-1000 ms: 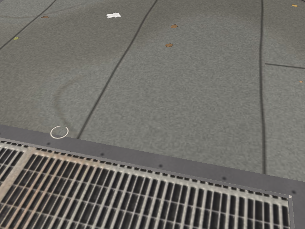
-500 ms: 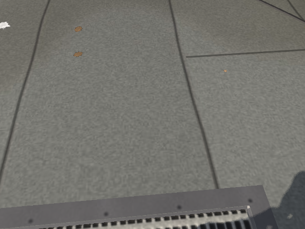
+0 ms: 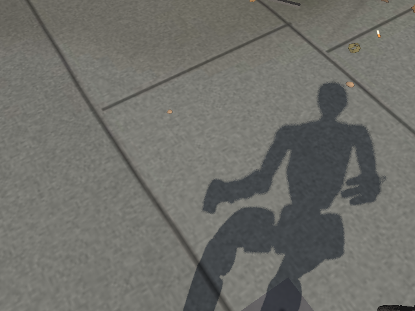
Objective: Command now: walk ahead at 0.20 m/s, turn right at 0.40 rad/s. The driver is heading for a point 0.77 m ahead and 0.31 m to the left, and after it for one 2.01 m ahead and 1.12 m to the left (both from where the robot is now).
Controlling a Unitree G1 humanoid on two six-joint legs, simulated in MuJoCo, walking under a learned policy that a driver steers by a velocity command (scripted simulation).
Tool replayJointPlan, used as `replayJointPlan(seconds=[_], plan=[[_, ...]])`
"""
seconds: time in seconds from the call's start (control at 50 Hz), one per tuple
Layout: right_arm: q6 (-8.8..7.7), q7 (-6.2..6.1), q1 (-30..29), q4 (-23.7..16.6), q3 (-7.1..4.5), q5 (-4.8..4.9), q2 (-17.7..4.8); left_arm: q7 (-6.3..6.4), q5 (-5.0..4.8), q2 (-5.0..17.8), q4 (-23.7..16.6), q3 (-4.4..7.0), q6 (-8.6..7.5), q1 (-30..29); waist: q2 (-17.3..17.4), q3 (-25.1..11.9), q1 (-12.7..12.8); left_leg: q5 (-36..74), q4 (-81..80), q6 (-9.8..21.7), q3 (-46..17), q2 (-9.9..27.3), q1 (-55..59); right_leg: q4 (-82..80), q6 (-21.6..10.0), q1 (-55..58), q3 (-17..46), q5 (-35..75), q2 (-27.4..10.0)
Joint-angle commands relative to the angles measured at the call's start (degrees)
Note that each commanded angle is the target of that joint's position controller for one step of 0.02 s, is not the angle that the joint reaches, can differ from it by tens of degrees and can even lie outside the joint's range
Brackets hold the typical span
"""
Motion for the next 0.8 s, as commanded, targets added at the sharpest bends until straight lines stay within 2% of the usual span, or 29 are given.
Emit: replayJointPlan(seconds=[0.02,0.06,0.08,0.1,0.14,0.18,0.22,0.28,0.3,0.32,0.34,0.36,0.38,0.4,0.42,0.44,0.46,0.5,0.56,0.58,0.6,0.62,0.66,0.7,0.72,0.74,0.76,0.78,0.8], plan=[[0.74,-0.66,8.8,-0.6,-1.80,-0.71,-4.2,1.51,0.05,8.0,-2.0,2.63,-0.77,0.5,-0.2,-13.5,-2.2,7.3,-6.8,-0.8,4.6,-1.3,5.1,-5.8,-6.4,3.9,9.8,45.8,-14.7],[0.82,-0.09,8.8,0.5,-1.42,-0.33,-3.0,2.27,0.19,5.2,-1.0,1.57,0.19,-1.0,-1.9,-15.7,-2.0,15.3,-14.5,-0.7,5.1,-1.3,5.9,-5.5,-3.5,6.8,5.6,42.2,-13.5],[0.70,0.39,7.9,0.9,-1.22,-0.07,-2.4,2.49,0.35,3.7,-0.4,0.96,0.52,-1.3,-2.7,-15.8,-1.4,19.5,-18.8,-0.4,5.2,-1.0,7.5,-5.9,-2.0,7.1,3.8,39.3,-13.2],[0.54,0.88,6.0,0.8,-1.12,0.36,-2.2,2.59,0.72,3.2,0.4,0.71,0.59,-0.8,-3.4,-15.1,-0.2,23.5,-22.4,0.2,5.0,-0.9,8.6,-6.4,-1.1,7.6,3.0,36.7,-13.8],[0.30,1.64,2.7,-0.1,-1.33,1.12,-3.0,2.61,1.67,4.1,1.9,0.87,0.39,0.4,-4.2,-12.8,1.7,26.4,-26.7,1.5,4.3,-1.2,9.0,-7.3,-0.9,9.1,3.0,33.1,-16.2],[0.33,2.36,0.1,-1.8,-2.21,1.59,-5.5,2.79,1.90,6.1,2.8,1.61,0.82,0.5,-5.2,-10.2,2.8,20.4,-28.4,2.5,4.0,-1.5,4.7,-6.4,-2.0,13.5,4.1,32.5,-19.0],[0.51,3.41,-1.0,-3.5,-2.77,1.35,-6.5,3.13,1.47,6.7,3.2,2.03,1.81,0.8,-5.0,-8.8,3.1,12.8,-29.1,3.8,4.6,-1.4,0.3,-3.7,-3.3,17.9,5.6,33.1,-21.9],[0.96,4.96,0.9,-4.5,-2.86,1.17,-5.3,4.02,0.35,6.8,2.5,2.46,3.18,0.5,-4.9,-8.5,2.3,6.4,-31.6,5.8,7.0,-2.4,0.4,1.2,-3.3,20.8,6.2,37.0,-24.3],[1.00,5.18,3.4,-4.1,-3.08,1.34,-5.2,4.32,0.00,6.9,2.0,2.63,3.45,-0.5,-4.5,-9.3,0.9,7.4,-35.2,6.9,8.2,-3.8,4.5,4.5,-2.0,19.9,4.6,39.9,-23.3],[0.86,4.94,8.3,-3.0,-3.82,1.28,-6.0,4.63,-0.32,6.9,1.5,2.74,3.48,-1.4,-2.9,-11.5,-1.9,14.8,-41.3,8.9,8.0,-5.6,13.1,11.3,0.5,16.7,1.5,41.6,-20.2],[0.77,4.17,13.7,-2.6,-5.53,0.88,-11.0,4.80,0.67,7.2,0.0,2.89,2.88,-1.5,4.4,-15.2,-4.1,38.2,-44.2,13.1,-3.5,-0.8,25.6,24.6,5.0,7.2,-1.9,29.2,-14.1],[0.84,3.57,14.1,-3.2,-6.74,-0.56,-16.8,3.86,3.06,3.7,-2.4,1.76,2.17,-0.6,19.1,-19.2,-1.3,58.6,-46.9,25.9,-28.2,13.1,40.1,42.5,10.7,-13.7,-2.5,-22.3,-0.3],[1.29,3.17,14.7,-4.0,-5.65,-0.34,-11.1,2.50,2.48,6.2,-1.4,1.90,1.30,0.3,11.9,-26.7,-3.0,38.5,-48.7,26.7,-32.1,12.6,45.5,47.3,10.1,-16.8,8.2,-28.0,-3.0],[1.43,2.88,13.2,-4.2,-5.36,1.18,-9.1,1.41,0.61,6.5,-1.9,2.07,0.61,-1.0,7.7,-22.5,-2.7,13.8,-51.2,24.2,-28.8,9.7,43.9,47.2,9.8,-20.8,9.0,-22.7,-5.8],[1.81,2.73,12.2,-4.4,-5.29,2.58,-8.4,0.79,0.11,5.7,-2.5,1.94,-0.05,-3.9,2.6,-17.8,-2.8,-6.5,-55.0,22.3,-27.8,7.6,40.3,42.9,9.4,-23.7,7.8,-18.6,-8.0],[2.16,2.44,10.4,-4.8,-5.17,2.99,-8.4,0.51,0.27,6.1,-3.3,2.24,-0.62,-6.3,1.7,-12.8,-2.1,-12.2,-57.8,21.3,-27.5,6.8,35.4,36.4,9.3,-24.2,6.9,-16.1,-9.4],[2.21,1.93,9.1,-5.2,-4.98,2.35,-8.2,0.33,0.30,5.9,-3.4,2.40,-1.15,-7.2,2.8,-10.7,-1.1,-12.2,-59.2,20.3,-25.8,4.5,30.9,31.1,9.6,-20.3,6.4,-14.3,-9.8],[2.42,1.15,9.2,-5.3,-5.28,1.47,-8.8,0.26,0.29,4.7,-2.8,2.31,-2.40,-7.5,5.1,-9.6,-1.2,-9.1,-59.8,19.6,-22.9,1.6,27.5,22.7,10.9,-15.5,4.7,-12.9,-8.3],[2.66,0.52,10.4,-4.6,-5.56,2.00,-9.9,0.63,-0.10,3.5,-2.1,2.06,-3.44,-8.4,7.6,-9.6,-2.2,-7.5,-58.7,19.1,-21.3,-0.6,25.2,13.2,12.3,-11.2,4.0,-9.7,-6.6],[4.23,2.26,11.9,-2.1,-6.54,-1.60,-13.0,-0.19,4.75,2.4,-1.0,0.66,-0.67,-5.7,8.2,-10.2,-2.7,-7.3,-56.6,17.6,-18.0,-3.8,23.6,15.3,13.1,-9.2,0.3,-10.5,-7.2],[4.90,3.20,12.3,-2.3,-6.60,-1.64,-12.4,-0.49,4.54,2.4,-1.6,0.75,0.41,-6.4,8.6,-9.5,-3.3,-9.3,-56.5,17.4,-18.9,-4.6,21.6,14.4,13.5,-8.2,-0.1,-11.8,-6.9],[5.15,3.91,11.8,-2.5,-6.43,-1.34,-11.9,-0.44,3.57,2.8,-2.7,0.62,0.77,-7.9,9.2,-8.2,-3.7,-10.3,-56.8,17.5,-20.6,-4.7,19.5,13.0,13.9,-7.4,0.0,-12.0,-6.9],[5.09,4.68,9.7,-3.0,-6.39,-1.10,-11.5,0.02,1.95,3.9,-4.0,0.64,0.35,-9.2,10.0,-7.1,-3.5,-9.8,-56.1,17.3,-23.3,-4.3,17.0,8.7,13.9,-4.1,0.9,-10.4,-6.9],[4.80,4.67,5.4,-3.8,-6.37,-1.04,-11.2,0.84,0.93,5.0,-3.1,0.97,-0.82,-4.9,8.3,-7.4,-0.4,-9.2,-53.6,15.8,-24.5,-4.4,11.3,2.4,12.7,6.9,1.6,-7.8,-6.7],[4.50,4.44,3.1,-4.2,-6.08,-0.96,-10.3,1.43,0.83,6.1,-1.7,1.46,-1.49,0.1,5.5,-7.7,2.9,-10.1,-49.3,14.2,-23.4,-5.7,5.7,-1.3,11.5,16.2,2.1,-5.6,-7.8],[3.72,4.11,1.8,-4.7,-5.29,-0.56,-7.6,2.26,1.40,9.6,-0.1,2.58,-2.22,7.4,0.6,-9.8,6.5,-12.5,-40.6,11.8,-19.2,-8.5,-2.9,-2.9,9.8,28.2,5.9,-9.4,-13.3],[2.63,4.02,0.0,-7.5,-3.54,1.08,-2.1,3.13,3.23,16.8,0.1,4.19,-2.66,14.3,-13.6,-15.1,9.6,-13.4,-22.4,9.0,-7.0,-15.4,-11.1,-13.0,5.9,36.5,27.5,-32.8,-30.0],[2.52,3.71,0.9,-8.3,-3.17,0.25,-3.6,2.88,4.03,18.0,0.2,4.75,-2.53,11.1,-13.7,-13.8,6.1,-7.2,-11.5,9.2,-2.6,-12.1,-16.4,-17.5,2.7,32.5,43.6,-43.7,-36.0],[2.96,3.67,1.2,-7.0,-3.82,-1.34,-6.9,2.65,3.72,13.3,-0.5,3.80,-2.44,9.1,-6.7,-10.8,4.6,-2.7,-6.7,9.2,-0.8,-7.6,-16.2,-15.4,1.9,28.8,38.9,-40.4,-35.5]])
